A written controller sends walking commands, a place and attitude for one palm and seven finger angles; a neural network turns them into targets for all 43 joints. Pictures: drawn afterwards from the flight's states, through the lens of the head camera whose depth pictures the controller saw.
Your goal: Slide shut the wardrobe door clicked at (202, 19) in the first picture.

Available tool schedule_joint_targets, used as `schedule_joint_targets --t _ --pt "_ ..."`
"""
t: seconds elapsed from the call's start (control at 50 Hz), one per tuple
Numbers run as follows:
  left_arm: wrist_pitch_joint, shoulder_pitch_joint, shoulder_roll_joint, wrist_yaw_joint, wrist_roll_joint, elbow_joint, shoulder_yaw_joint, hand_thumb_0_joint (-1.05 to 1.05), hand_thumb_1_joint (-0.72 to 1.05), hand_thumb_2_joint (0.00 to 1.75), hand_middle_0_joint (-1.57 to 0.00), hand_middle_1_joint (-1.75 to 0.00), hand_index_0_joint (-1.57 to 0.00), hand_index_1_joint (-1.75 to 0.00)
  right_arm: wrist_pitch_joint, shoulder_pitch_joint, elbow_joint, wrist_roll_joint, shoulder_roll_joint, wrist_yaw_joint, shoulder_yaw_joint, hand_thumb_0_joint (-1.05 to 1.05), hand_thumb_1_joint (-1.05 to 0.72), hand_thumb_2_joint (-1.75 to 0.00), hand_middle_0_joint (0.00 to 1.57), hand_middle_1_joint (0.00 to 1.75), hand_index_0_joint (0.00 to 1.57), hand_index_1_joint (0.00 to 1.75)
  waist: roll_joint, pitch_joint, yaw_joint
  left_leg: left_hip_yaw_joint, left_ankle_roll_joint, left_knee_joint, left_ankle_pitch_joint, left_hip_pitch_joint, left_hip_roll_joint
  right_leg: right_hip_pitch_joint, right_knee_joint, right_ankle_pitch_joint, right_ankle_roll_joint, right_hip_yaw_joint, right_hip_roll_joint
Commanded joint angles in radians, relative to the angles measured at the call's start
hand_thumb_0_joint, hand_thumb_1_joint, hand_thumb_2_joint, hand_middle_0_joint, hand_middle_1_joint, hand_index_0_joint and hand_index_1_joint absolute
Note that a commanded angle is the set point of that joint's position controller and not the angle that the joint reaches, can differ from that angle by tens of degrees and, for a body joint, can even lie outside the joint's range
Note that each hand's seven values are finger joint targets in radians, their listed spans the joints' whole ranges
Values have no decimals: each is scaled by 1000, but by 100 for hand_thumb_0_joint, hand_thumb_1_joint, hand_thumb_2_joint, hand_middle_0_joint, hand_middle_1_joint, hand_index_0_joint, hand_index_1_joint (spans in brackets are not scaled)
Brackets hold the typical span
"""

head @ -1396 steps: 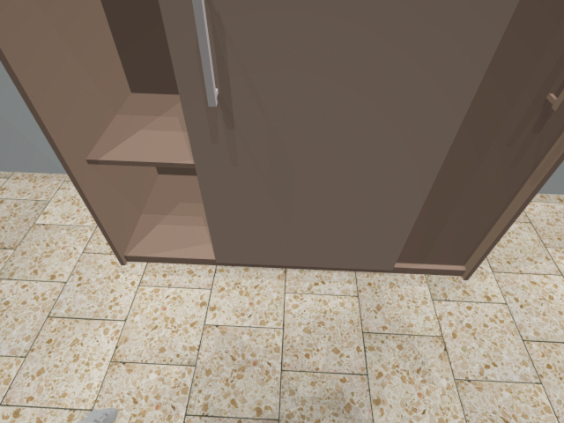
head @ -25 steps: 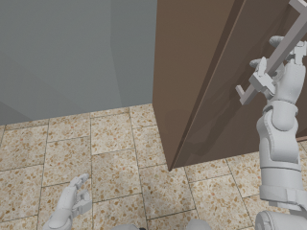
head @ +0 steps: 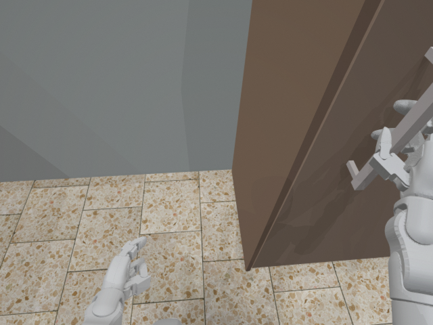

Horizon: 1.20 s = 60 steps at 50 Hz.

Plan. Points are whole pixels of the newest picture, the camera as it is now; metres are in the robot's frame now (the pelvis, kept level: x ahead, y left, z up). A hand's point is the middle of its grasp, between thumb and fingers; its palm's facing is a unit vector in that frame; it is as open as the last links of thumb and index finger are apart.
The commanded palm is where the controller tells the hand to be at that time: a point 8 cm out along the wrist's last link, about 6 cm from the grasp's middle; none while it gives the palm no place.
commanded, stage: stop walking and hold the door there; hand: right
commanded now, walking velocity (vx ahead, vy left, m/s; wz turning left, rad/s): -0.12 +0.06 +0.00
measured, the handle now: (389, 132) +0.38 -0.26 +0.17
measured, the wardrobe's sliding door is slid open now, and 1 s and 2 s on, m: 0.00 0.00 0.00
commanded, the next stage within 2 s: none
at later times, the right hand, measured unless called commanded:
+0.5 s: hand (379, 156) +0.33 -0.23 +0.17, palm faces +0.36 +0.93 -0.12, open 6.8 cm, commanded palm +0.29 -0.24 +0.16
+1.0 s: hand (379, 157) +0.33 -0.23 +0.17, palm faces +0.33 +0.93 -0.13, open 6.8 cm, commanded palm +0.29 -0.24 +0.16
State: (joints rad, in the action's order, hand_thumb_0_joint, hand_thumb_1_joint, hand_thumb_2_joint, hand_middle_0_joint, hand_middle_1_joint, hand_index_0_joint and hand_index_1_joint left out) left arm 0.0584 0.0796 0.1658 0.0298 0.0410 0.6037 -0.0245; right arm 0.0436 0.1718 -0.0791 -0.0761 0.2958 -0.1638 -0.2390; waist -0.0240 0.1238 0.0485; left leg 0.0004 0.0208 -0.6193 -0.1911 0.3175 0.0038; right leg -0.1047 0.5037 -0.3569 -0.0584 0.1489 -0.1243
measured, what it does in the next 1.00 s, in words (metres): shifts its weight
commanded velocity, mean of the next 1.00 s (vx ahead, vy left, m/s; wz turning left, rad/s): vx -0.04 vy -0.05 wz -0.01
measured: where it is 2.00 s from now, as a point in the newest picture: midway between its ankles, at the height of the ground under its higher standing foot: outside the picture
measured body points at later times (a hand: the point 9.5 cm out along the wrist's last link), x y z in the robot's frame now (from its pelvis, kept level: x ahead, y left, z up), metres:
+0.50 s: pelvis -0.04 -0.02 +0.00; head -0.06 -0.02 +0.45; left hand +0.08 +0.25 -0.10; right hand +0.30 -0.28 +0.18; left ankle +0.03 +0.12 -0.74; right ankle -0.06 -0.14 -0.74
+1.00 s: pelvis -0.03 -0.04 +0.00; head -0.03 -0.02 +0.45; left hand +0.13 +0.21 -0.10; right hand +0.31 -0.28 +0.18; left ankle +0.03 +0.12 -0.74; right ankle -0.06 -0.14 -0.74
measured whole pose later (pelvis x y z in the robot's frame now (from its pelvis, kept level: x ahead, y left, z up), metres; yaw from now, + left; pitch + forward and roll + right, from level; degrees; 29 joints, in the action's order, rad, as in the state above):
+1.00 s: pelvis -0.03 -0.04 +0.00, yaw +4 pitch -1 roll -1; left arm -0.03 0.14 0.23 0.09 0.04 0.64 0.00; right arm 0.03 0.22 0.09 -0.07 0.26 -0.21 -0.20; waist -0.03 0.01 0.01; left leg 0.05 0.06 -0.53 -0.17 0.34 0.08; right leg -0.15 0.51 -0.34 0.01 0.19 -0.04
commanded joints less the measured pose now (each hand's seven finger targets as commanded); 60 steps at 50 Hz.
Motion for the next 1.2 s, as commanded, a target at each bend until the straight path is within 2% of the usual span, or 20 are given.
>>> schedule_joint_targets --t 0.0,0.04,0.08,0.1,0.12,0.14,0.18,0.24,0.34,0.42,0.56,0.62,0.82,0.9,0.94,1.0,1.04,1.08,1.14,1.18 --pt "46 -53 127 16 -8 -173 45 0 90 90 -20 -30 -20 -30 110 265 -348 27 65 45 114 0 -90 -90 45 140 45 140 -168 -411 -52 -55 -3 22 123 6 8 349 4 1058 80 -15 -153" --pt "42 -39 141 14 -4 -169 47 0 90 90 -20 -30 -20 -30 106 271 -323 35 86 40 94 0 -90 -90 45 140 45 140 -124 -409 -57 -70 -16 119 311 -92 13 288 100 973 72 -2 -134" --pt "33 -24 157 22 2 -159 55 0 90 90 -20 -30 -20 -30 94 254 -274 27 144 30 43 0 -90 -90 45 140 45 140 25 -434 -69 37 -51 95 799 -262 85 100 146 707 42 -1 -56" --pt "32 -21 156 27 1 -150 56 0 90 90 -20 -30 -20 -30 94 266 -281 21 150 26 40 0 -90 -90 45 140 45 140 52 -450 -73 95 -73 77 902 -291 133 41 127 517 31 -11 -15" --pt "29 -24 150 33 -3 -136 53 0 90 90 -20 -30 -20 -30 97 259 -275 19 165 19 23 0 -90 -90 45 140 45 140 38 -451 -72 130 -76 91 890 -291 162 14 77 332 30 -25 6" --pt "22 -18 148 39 -7 -121 51 0 90 90 -20 -30 -20 -30 94 239 -246 17 190 11 -8 0 -90 -90 45 140 45 140 17 -445 -72 138 -61 102 794 -266 164 19 -12 274 35 -34 7" --pt "7 -31 161 46 -8 -125 50 0 90 90 -20 -30 -20 -30 90 232 -243 15 165 8 12 0 -90 -90 45 140 45 140 -44 -428 -64 85 -25 83 599 -225 97 73 -99 440 54 -57 -37" --pt "1 -40 162 48 -6 -129 54 0 90 90 -20 -30 -20 -30 94 258 -204 23 190 5 -7 0 -90 -90 45 140 45 140 -65 -430 -65 60 -26 66 620 -214 88 84 -57 539 55 -32 -47" --pt "-13 -41 183 54 -4 -113 54 0 90 90 -20 -30 -20 -30 88 290 -96 22 166 6 18 0 -90 -90 45 140 45 140 -72 -324 -53 70 -15 112 280 -176 58 -55 -157 182 80 -51 -55" --pt "-12 -36 188 59 -3 -100 51 0 90 90 -20 -30 -20 -30 87 343 -42 26 134 6 50 0 -90 -90 45 140 45 140 -82 -264 -49 69 -15 118 105 -123 39 -106 -197 55 99 -64 -59" --pt "6 -10 181 64 -4 -76 58 0 90 90 -20 -30 -20 -30 92 382 -42 22 84 12 109 0 -90 -90 45 140 45 140 -16 -326 -61 102 -22 142 235 -108 61 -10 -135 160 87 -53 -26" --pt "9 -1 181 65 -6 -68 60 0 90 90 -20 -30 -20 -30 96 383 -48 25 104 7 87 0 -90 -90 45 140 45 140 -3 -339 -60 100 -27 130 288 -107 65 10 -129 213 83 -51 -23" --pt "-5 -10 163 67 -11 -72 56 0 90 90 -20 -30 -20 -30 105 352 -95 29 62 13 128 0 -90 -90 45 140 45 140 -19 -365 -68 83 -30 101 422 -110 71 57 -107 347 72 -38 -20" --pt "-38 -20 167 71 -10 -92 59 0 90 90 -20 -30 -20 -30 102 336 -127 36 65 11 143 0 -90 -90 45 140 45 140 -25 -380 -65 109 -39 74 587 -142 119 27 -54 426 61 -39 2" --pt "-62 -26 164 74 -9 -105 61 0 90 90 -20 -30 -20 -30 94 319 -122 39 80 9 131 0 -90 -90 45 140 45 140 24 -402 -64 131 -44 57 648 -155 155 1 -13 426 53 -38 14" --pt "-95 -37 154 74 -8 -116 59 0 90 90 -20 -30 -20 -30 83 353 -153 39 54 15 168 0 -90 -90 45 140 45 140 42 -434 -65 156 -55 52 620 -145 204 -12 5 357 53 -48 36" --pt "-106 -59 150 74 -6 -130 54 0 90 90 -20 -30 -20 -30 78 376 -162 40 26 20 197 0 -90 -90 45 140 45 140 27 -441 -64 112 -39 -1 569 -120 187 -2 -28 396 58 -59 19" --pt "-115 -81 153 74 0 -142 51 0 90 90 -20 -30 -20 -30 76 387 -173 34 -3 23 234 0 -90 -90 45 140 45 140 -44 -423 -58 45 -11 -72 425 -71 142 9 -58 469 80 -88 -23" --pt "-112 -103 148 61 0 -155 38 0 90 90 -20 -30 -20 -30 81 409 -172 35 -55 31 275 0 -90 -90 45 140 45 140 -122 -367 -43 -30 -1 -163 46 7 96 4 -85 541 125 -106 -74" --pt "-108 -104 154 54 -7 -145 34 0 90 90 -20 -30 -20 -30 82 409 -160 35 -51 33 275 0 -90 -90 45 140 45 140 -127 -318 -35 -48 -2 -146 -34 16 100 -16 -75 528 146 -105 -83"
